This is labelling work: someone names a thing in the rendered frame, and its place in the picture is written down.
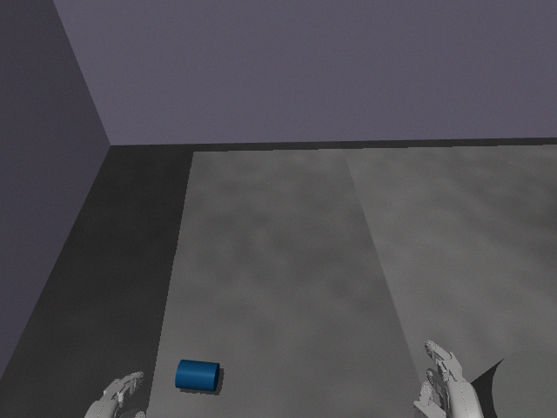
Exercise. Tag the right robot hand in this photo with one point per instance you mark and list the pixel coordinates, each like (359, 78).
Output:
(457, 396)

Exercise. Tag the left robot hand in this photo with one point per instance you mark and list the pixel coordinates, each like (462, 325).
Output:
(115, 396)

